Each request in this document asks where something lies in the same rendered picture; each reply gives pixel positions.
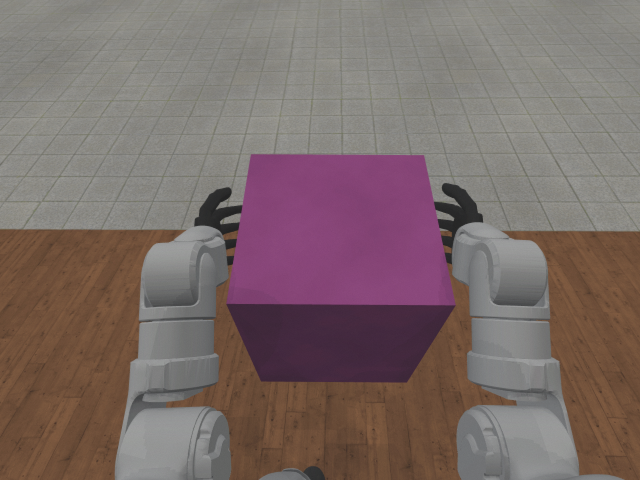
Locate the right robot hand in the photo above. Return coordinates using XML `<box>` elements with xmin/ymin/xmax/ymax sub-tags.
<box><xmin>434</xmin><ymin>183</ymin><xmax>483</xmax><ymax>264</ymax></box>

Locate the right robot forearm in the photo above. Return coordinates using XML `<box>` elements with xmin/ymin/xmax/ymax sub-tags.
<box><xmin>452</xmin><ymin>222</ymin><xmax>579</xmax><ymax>472</ymax></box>

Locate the carton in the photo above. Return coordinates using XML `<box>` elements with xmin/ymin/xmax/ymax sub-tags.
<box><xmin>226</xmin><ymin>154</ymin><xmax>456</xmax><ymax>383</ymax></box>

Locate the left robot forearm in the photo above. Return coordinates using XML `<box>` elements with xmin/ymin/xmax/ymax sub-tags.
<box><xmin>115</xmin><ymin>226</ymin><xmax>229</xmax><ymax>480</ymax></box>

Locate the robot right upper arm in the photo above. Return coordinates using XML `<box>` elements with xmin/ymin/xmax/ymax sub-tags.
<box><xmin>456</xmin><ymin>405</ymin><xmax>624</xmax><ymax>480</ymax></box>

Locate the robot left upper arm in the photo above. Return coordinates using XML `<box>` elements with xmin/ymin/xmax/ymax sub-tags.
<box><xmin>116</xmin><ymin>406</ymin><xmax>231</xmax><ymax>480</ymax></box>

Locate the left robot hand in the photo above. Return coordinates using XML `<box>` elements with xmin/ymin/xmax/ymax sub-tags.
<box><xmin>194</xmin><ymin>187</ymin><xmax>242</xmax><ymax>265</ymax></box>

